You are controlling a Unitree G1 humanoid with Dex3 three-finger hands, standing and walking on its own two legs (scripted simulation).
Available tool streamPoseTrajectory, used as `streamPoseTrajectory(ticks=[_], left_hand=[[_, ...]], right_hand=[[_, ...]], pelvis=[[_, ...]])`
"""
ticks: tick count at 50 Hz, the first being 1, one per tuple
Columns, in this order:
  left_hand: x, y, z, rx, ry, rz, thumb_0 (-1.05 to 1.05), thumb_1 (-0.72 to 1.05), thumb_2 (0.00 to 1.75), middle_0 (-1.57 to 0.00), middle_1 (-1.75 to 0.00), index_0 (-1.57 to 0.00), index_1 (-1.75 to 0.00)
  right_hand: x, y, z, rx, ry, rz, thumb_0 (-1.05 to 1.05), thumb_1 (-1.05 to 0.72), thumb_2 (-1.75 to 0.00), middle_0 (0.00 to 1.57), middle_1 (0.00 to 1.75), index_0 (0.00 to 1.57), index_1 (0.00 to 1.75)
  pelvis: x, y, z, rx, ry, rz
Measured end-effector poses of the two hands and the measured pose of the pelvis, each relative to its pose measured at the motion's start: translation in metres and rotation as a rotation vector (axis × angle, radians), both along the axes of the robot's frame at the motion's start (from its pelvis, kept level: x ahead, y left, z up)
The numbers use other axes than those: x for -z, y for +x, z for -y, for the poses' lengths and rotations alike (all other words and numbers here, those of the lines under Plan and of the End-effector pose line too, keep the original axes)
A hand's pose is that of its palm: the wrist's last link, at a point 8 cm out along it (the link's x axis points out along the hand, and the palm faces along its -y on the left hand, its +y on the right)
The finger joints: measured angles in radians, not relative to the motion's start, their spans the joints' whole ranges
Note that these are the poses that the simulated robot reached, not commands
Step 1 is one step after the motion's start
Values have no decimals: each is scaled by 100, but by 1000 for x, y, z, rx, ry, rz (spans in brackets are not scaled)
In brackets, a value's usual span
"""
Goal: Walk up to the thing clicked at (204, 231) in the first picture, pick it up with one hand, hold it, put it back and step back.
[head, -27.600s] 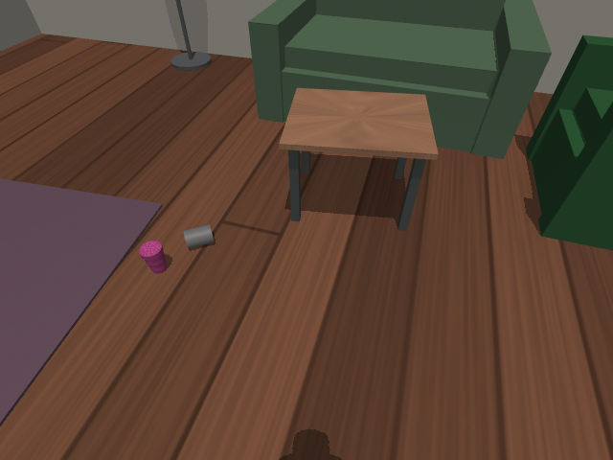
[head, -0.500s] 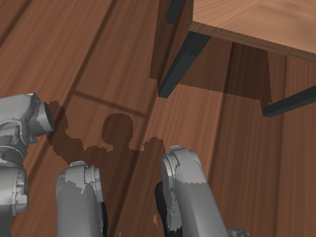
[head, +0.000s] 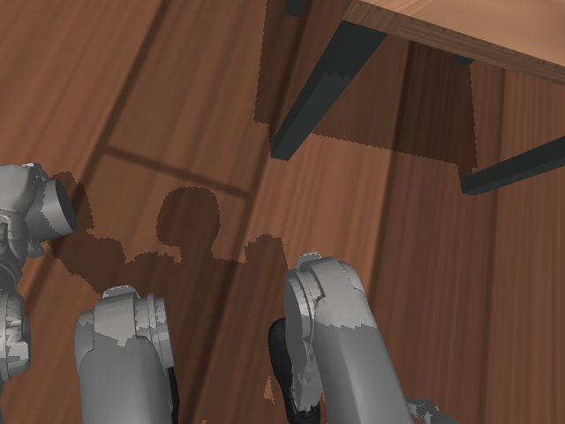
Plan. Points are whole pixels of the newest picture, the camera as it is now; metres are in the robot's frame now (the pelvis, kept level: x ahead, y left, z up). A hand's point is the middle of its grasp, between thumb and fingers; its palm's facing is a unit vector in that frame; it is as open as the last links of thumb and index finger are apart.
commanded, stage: rest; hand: left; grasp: from above
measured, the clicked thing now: (22, 217) +0.44 +0.31 -0.22
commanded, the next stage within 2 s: open in 1.28 s
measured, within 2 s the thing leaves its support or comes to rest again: rests again in 1.82 s
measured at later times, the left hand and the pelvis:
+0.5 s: hand (38, 215) +0.45 +0.30 -0.24, palm faces -0.45 -0.16 -0.88, open 11.1 cm; pelvis +0.01 +0.00 -0.02, yaw -2 degrees
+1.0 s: hand (43, 217) +0.45 +0.30 -0.26, palm faces -0.44 -0.16 -0.88, open 11.1 cm; pelvis +0.00 +0.00 -0.02, yaw -4 degrees
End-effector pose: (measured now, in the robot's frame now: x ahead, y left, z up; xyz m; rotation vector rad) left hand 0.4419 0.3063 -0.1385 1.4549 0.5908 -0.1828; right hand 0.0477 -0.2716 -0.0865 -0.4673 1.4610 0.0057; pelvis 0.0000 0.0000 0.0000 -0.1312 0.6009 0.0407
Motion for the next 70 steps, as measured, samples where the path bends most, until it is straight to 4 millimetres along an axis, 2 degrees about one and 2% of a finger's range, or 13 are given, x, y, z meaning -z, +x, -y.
streamPoseTrajectory(ticks=[17, 33, 70], left_hand=[[32, 9, 3, -23, -3, 17, -1, -14, 46, -71, -42, -71, -41], [57, 12, 5, -9, -22, 20, -1, -14, 46, -71, -42, -71, -42], [68, 13, 7, -28, -18, 18, -1, -13, 45, -69, -46, -69, -46]], right_hand=[[15, 0, -8, -29, 31, -23, 0, -89, -89, 21, 30, 20, 30], [5, -9, -11, -70, 30, -57, 0, -89, -89, 21, 30, 20, 30], [-8, -14, -18, -176, 75, -33, 0, -90, -89, 20, 30, 20, 30]], pelvis=[[16, 4, -2, 16, -18, 10], [22, 6, -5, 27, -44, 34], [23, -1, -6, 49, -71, 88]])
